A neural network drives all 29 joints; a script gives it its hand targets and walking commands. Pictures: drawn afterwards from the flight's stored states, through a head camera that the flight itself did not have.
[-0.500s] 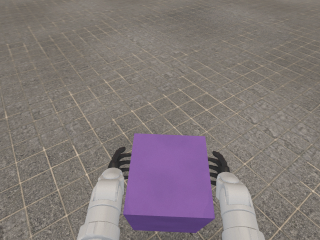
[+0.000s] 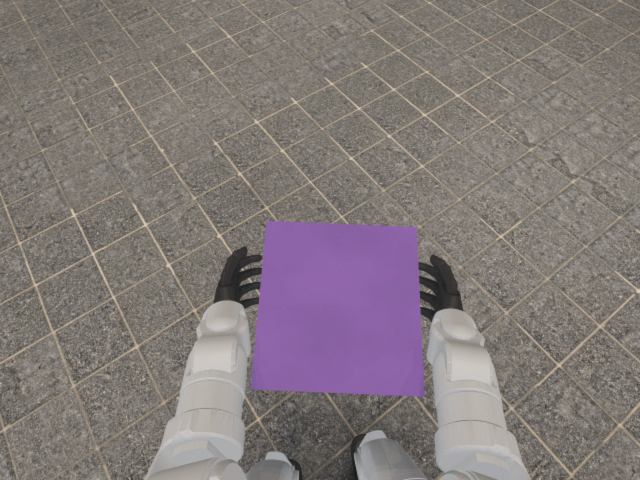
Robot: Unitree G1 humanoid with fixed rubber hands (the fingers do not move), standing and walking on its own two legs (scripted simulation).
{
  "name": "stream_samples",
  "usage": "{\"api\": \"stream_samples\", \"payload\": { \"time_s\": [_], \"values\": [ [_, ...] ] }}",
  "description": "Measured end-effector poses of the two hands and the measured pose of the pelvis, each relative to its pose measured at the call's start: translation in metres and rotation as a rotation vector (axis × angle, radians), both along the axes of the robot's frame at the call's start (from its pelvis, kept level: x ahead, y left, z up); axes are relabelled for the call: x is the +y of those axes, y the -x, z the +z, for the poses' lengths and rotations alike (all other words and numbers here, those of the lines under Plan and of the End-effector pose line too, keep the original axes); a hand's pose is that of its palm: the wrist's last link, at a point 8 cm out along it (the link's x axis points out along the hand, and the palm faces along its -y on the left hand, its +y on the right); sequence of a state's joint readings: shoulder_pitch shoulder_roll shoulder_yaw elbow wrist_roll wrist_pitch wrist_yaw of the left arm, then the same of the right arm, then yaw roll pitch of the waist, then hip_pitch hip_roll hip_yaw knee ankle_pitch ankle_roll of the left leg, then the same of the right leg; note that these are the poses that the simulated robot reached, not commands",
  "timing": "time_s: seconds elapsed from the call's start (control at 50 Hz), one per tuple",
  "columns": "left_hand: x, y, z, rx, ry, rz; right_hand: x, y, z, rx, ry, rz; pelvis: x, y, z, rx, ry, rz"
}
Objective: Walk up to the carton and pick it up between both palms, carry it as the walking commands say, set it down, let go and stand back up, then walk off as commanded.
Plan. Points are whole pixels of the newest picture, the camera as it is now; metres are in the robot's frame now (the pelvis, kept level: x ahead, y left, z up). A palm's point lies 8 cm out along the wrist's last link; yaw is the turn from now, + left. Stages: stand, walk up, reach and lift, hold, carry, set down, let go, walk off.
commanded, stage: set down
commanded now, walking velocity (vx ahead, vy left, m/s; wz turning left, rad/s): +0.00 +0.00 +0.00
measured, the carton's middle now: (335, 317) +0.35 -0.04 -0.13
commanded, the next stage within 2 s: none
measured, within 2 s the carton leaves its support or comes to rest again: neither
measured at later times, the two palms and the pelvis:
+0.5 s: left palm (246, 305) +0.38 +0.10 -0.13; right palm (429, 314) +0.34 -0.19 -0.14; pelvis -0.02 +0.00 -0.07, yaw +1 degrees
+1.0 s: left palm (260, 309) +0.41 +0.09 -0.21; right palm (419, 314) +0.37 -0.19 -0.23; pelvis -0.03 +0.00 -0.14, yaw +1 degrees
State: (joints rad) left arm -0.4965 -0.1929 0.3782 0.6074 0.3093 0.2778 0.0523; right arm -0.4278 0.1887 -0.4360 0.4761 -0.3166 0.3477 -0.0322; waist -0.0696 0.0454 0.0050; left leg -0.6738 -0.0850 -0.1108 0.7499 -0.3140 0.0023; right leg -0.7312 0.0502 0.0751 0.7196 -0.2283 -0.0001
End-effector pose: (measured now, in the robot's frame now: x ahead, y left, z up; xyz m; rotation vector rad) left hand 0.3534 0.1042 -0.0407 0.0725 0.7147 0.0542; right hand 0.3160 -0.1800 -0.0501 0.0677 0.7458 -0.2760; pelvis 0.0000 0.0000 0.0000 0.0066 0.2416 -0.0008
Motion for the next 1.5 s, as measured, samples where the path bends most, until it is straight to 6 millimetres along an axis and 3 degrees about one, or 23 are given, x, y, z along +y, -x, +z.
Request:
{"api": "stream_samples", "payload": {
  "time_s": [0.2, 0.5, 0.74, 0.92, 1.12, 1.26, 1.5],
  "values": [
    [-0.012, -0.007, -0.038, -0.001, 0.022, 0.001, -0.011, 0.000, -0.041, -0.003, 0.004, -0.014, -0.004, 0.007, -0.020, 0.136, -0.009, 0.001],
    [-0.006, -0.029, -0.084, -0.034, 0.026, 0.030, -0.006, -0.029, -0.092, -0.024, -0.001, 0.008, 0.001, 0.018, -0.069, 0.266, -0.015, 0.003],
    [-0.017, -0.036, -0.130, -0.022, 0.045, 0.034, -0.017, -0.035, -0.134, -0.013, -0.007, -0.007, 0.002, 0.021, -0.100, 0.351, -0.021, -0.002],
    [-0.011, -0.051, -0.159, -0.036, 0.046, 0.054, -0.012, -0.057, -0.161, -0.023, 0.008, 0.025, 0.001, 0.027, -0.129, 0.401, -0.018, 0.010],
    [-0.018, -0.052, -0.196, -0.018, 0.048, 0.048, -0.018, -0.054, -0.201, -0.002, 0.010, 0.018, 0.002, 0.033, -0.154, 0.448, -0.018, 0.012],
    [-0.017, -0.064, -0.217, -0.029, 0.046, 0.053, -0.019, -0.071, -0.219, -0.010, 0.017, 0.033, 0.001, 0.043, -0.177, 0.453, -0.019, 0.019],
    [-0.024, -0.077, -0.260, -0.021, 0.031, 0.048, -0.025, -0.083, -0.264, -0.001, 0.008, 0.030, 0.002, 0.049, -0.208, 0.488, -0.020, 0.027]
  ]
}}
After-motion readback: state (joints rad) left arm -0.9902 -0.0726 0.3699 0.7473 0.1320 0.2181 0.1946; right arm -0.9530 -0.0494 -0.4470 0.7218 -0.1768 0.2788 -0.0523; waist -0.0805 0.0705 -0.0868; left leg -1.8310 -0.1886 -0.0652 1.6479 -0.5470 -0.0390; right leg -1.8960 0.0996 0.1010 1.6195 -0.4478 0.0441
